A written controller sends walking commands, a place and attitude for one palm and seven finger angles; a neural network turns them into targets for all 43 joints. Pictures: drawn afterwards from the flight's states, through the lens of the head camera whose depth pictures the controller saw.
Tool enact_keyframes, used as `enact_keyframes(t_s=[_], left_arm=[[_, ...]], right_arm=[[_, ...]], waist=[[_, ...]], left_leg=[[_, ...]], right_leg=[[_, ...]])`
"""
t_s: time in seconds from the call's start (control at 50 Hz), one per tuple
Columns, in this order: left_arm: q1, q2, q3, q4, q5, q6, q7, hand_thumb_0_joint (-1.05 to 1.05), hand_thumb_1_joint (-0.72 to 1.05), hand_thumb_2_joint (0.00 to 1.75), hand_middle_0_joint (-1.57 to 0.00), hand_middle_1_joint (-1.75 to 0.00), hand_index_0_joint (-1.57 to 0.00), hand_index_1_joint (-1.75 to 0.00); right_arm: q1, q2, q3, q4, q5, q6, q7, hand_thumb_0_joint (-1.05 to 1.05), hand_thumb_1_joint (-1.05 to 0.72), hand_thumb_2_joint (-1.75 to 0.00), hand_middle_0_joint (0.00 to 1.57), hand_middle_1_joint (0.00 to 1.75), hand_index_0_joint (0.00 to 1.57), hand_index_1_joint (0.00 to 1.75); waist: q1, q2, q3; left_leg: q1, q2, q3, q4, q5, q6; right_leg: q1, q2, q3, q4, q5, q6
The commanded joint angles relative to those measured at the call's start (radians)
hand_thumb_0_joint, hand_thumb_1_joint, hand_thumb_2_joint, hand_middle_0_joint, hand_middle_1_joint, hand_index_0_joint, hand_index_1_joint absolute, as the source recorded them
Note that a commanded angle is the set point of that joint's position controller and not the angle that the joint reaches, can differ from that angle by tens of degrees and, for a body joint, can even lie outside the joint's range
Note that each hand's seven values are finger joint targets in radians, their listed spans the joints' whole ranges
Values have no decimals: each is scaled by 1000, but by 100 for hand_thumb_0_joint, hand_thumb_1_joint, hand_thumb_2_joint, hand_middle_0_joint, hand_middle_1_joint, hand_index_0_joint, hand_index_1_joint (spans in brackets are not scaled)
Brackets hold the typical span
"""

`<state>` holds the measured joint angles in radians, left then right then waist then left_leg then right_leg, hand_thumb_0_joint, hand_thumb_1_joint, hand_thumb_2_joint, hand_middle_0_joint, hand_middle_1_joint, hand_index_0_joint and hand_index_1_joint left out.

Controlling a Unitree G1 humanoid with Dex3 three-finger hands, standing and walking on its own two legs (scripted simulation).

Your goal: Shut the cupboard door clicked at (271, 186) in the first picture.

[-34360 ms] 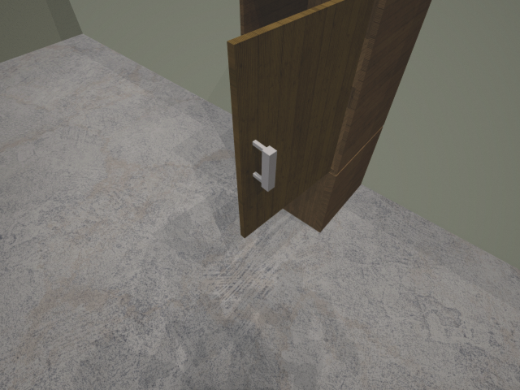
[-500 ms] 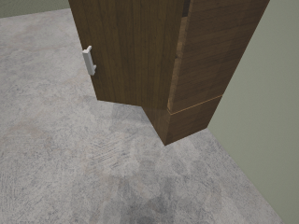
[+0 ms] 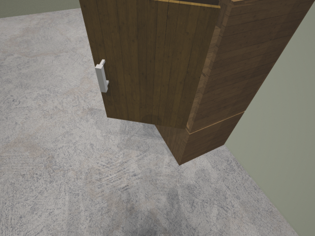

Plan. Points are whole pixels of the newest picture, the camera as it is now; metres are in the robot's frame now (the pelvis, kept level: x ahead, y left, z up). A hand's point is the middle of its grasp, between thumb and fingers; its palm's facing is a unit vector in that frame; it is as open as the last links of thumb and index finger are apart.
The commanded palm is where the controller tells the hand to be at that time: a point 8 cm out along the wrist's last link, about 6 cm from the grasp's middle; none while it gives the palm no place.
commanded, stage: take the last steps up to it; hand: left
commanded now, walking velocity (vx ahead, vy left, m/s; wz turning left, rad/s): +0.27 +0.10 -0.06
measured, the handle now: (103, 75) +0.68 +0.25 -0.03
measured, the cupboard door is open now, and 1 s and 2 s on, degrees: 55 55 55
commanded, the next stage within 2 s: come to a stop and stand still in 0.28 s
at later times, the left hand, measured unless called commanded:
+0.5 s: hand (88, 209) +0.21 +0.21 -0.15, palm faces +0.07 -0.97 -0.22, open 7.2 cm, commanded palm none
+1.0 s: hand (88, 207) +0.22 +0.22 -0.16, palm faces +0.01 -0.97 -0.25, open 7.4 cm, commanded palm none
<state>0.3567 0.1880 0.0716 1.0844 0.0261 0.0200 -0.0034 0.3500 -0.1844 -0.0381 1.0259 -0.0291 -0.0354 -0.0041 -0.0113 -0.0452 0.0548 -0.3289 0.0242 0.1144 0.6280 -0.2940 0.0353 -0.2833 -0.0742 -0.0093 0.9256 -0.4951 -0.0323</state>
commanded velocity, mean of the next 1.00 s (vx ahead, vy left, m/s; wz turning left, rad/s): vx -0.02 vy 0.01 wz -0.01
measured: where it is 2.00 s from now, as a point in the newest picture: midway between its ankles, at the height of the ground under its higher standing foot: outside the picture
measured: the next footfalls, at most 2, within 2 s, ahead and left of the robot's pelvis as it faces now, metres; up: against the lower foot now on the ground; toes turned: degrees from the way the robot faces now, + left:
right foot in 0.26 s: +0.19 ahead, -0.08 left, +0.00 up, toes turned -7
left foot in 0.54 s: +0.21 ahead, +0.14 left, +0.00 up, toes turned -3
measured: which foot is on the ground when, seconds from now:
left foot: down 0.00-0.26, up 0.28-0.52, down 0.54-1.00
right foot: up 0.00-0.24, down 0.26-0.56, up 0.58-0.82, down 0.84-1.00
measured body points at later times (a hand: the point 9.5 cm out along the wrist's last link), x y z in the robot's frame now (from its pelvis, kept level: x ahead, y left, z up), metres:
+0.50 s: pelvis +0.16 +0.03 +0.02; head +0.19 +0.03 +0.47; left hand +0.21 +0.26 -0.13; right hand +0.17 -0.20 -0.14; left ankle +0.20 +0.16 -0.70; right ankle +0.16 -0.08 -0.72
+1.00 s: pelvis +0.18 +0.02 +0.01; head +0.22 +0.01 +0.45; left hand +0.22 +0.27 -0.14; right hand +0.25 -0.23 -0.15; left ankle +0.17 +0.14 -0.70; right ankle +0.17 -0.09 -0.72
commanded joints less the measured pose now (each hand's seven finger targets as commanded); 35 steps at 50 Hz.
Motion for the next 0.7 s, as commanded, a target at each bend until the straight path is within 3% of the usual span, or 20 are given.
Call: enact_keyframes(t_s=[0.0, 0.04, 0.14, 0.2, 0.22, 0.24, 0.26, 0.28, 0.3, 0.32, 0.34, 0.4, 0.44, 0.48, 0.5, 0.52, 0.54, 0.58, 0.62, 0.68], left_arm=[[-124, 40, 4, -126, 2, -46, -10, 0, 90, 90, -20, -30, -20, -30], [-104, 23, -6, -116, 2, -41, -11, 0, 90, 90, -20, -30, -20, -30], [-125, 3, -14, -134, 2, -41, -5, 0, 90, 90, -20, -30, -20, -30], [-17, 34, 6, -105, 5, -45, 3, 0, 90, 90, -20, -30, -20, -30], [72, 102, 19, -87, 10, -55, 9, 0, 90, 90, -20, -30, -20, -30], [162, 185, 38, -69, 12, -61, 15, 0, 90, 90, -20, -30, -20, -30], [164, 201, 41, -75, -1, -55, 23, 0, 90, 90, -20, -30, -20, -30], [88, 167, 34, -90, -3, -57, 29, 0, 90, 90, -20, -30, -20, -30], [22, 123, 25, -109, 0, -58, 35, 0, 90, 90, -20, -30, -20, -30], [-10, 90, 20, -117, 3, -61, 41, 0, 90, 90, -20, -30, -20, -30], [-23, 78, 16, -124, 4, -69, 39, 0, 90, 90, -20, -30, -20, -30], [-55, 55, 10, -122, 9, -74, 36, 0, 90, 90, -20, -30, -20, -30], [-61, 77, 6, -109, 2, -63, 40, 0, 90, 90, -20, -30, -20, -30], [-55, 83, -3, -89, -8, -48, 44, 0, 90, 90, -20, -30, -20, -30], [-24, 67, -9, -92, -11, -37, 49, 0, 90, 90, -20, -30, -20, -30], [-5, 54, -14, -96, -5, -21, 55, 0, 90, 90, -20, -30, -20, -30], [-1, 46, -14, -97, -3, -12, 56, 0, 90, 90, -20, -30, -20, -30], [-7, 71, -4, -97, -10, 7, 48, 0, 90, 90, -20, -30, -20, -30], [-34, 87, 2, -110, -9, 17, 45, 0, 90, 90, -20, -30, -20, -30], [-29, 85, 14, -127, -10, 21, 36, 0, 90, 90, -20, -30, -20, -30]], right_arm=[[112, -117, -3, -1, -2, -17, -25, 0, -90, -90, 20, 30, 20, 30], [108, -108, -1, 13, 2, -26, -30, 0, -90, -90, 20, 30, 20, 30], [106, -99, -2, 46, 4, -11, -20, 0, -90, -90, 20, 30, 20, 30], [70, -82, -2, 49, 14, -3, -15, 0, -90, -90, 20, 30, 20, 30], [69, -59, 2, 42, 23, -3, -7, 0, -90, -90, 20, 30, 20, 30], [91, -30, 2, 18, 25, -5, -2, 0, -90, -90, 20, 30, 20, 30], [64, -55, -7, 5, 10, 3, -4, 0, -90, -90, 20, 30, 20, 30], [22, -56, -13, 4, 7, 10, -2, 0, -90, -90, 20, 30, 20, 30], [-3, -41, -12, 0, 6, 12, -2, 0, -90, -90, 20, 30, 20, 30], [-3, -30, -11, 7, 2, 14, 1, 0, -90, -90, 20, 30, 20, 30], [15, -5, -4, 12, 1, 16, 4, 0, -90, -90, 20, 30, 20, 30], [42, 48, 11, 7, 10, 25, 0, 0, -90, -90, 20, 30, 20, 30], [38, 53, 21, 9, 14, 25, -4, 0, -90, -90, 20, 30, 20, 30], [47, 5, 17, 24, 15, 23, -6, 0, -90, -90, 20, 30, 20, 30], [46, -60, 6, 15, 11, 16, -11, 0, -90, -90, 20, 30, 20, 30], [39, -117, -6, 6, 10, 22, -17, 0, -90, -90, 20, 30, 20, 30], [20, -143, -13, 1, 6, 30, -24, 0, -90, -90, 20, 30, 20, 30], [-10, -162, -16, -8, 7, 39, -42, 0, -90, -90, 20, 30, 20, 30], [-17, -181, -28, -12, 2, 48, -56, 0, -90, -90, 20, 30, 20, 30], [-95, -209, -51, -48, -1, 55, -67, 0, -90, -90, 20, 30, 20, 30]], waist=[[-13, 161, 48], [0, 144, -6], [13, 117, 33], [77, 51, 33], [118, -78, 10], [131, -245, -20], [118, -208, -9], [93, -181, 40], [63, -137, 76], [43, -36, 59], [25, -9, 15], [-8, -52, -42], [-4, -46, -73], [-10, -33, -83], [6, 70, -110], [4, 155, -90], [1, 167, -35], [-3, 300, -45], [-18, 321, -75], [-9, 252, -173]], left_leg=[[154, 276, -373, -453, -53, 168], [203, 244, -272, -427, 118, 175], [139, 220, -177, -403, 131, 167], [2, 152, -102, -271, 16, 105], [-108, 64, -38, -87, -37, 65], [-259, -53, 49, 165, -207, 9], [-281, -28, -22, 402, -318, 2], [-319, 9, -100, 499, -227, 0], [-329, 45, -129, 519, -150, -4], [-292, 74, -143, 486, -112, -13], [-245, 79, -125, 442, -74, -25], [-90, 59, -69, 181, -56, -55], [13, 15, -27, -8, 66, -67], [156, 40, -55, -168, 349, -59], [220, 140, -138, -170, 638, -22], [213, 239, -208, -182, 783, 32], [174, 275, -218, -194, 846, 66], [193, 322, -275, -229, 1053, 121], [283, 359, -295, -207, 1156, 170], [352, 365, -266, -169, 986, 168]], right_leg=[[-336, -33, 6, 193, 108, -15], [-269, -20, -24, 49, 127, -1], [-94, 29, -87, -232, 200, 1], [161, 42, -75, -392, 292, -6], [299, -52, 86, -502, 169, -45], [384, -290, 429, -667, 15, -150], [307, -389, 571, -789, -80, -220], [212, -362, 548, -804, -97, -216], [135, -342, 453, -786, -41, -206], [103, -317, 338, -755, 105, -199], [95, -276, 228, -735, 265, -178], [75, -199, 37, -640, 685, -145], [106, -134, -18, -544, 798, -108], [62, -90, -36, -454, 698, -39], [20, -50, -51, -412, 517, 5], [3, -6, -68, -386, 270, 33], [3, 30, -71, -351, 161, 39], [-28, 46, -67, -194, 26, 39], [-125, 62, -9, -37, -113, 28], [-158, 67, 40, -22, -51, 26]])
